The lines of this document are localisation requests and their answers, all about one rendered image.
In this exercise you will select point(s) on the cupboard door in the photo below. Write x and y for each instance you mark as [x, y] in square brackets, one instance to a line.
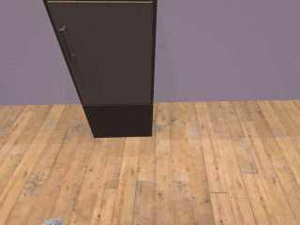
[112, 43]

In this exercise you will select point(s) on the handle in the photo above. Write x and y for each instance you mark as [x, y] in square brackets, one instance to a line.
[64, 37]

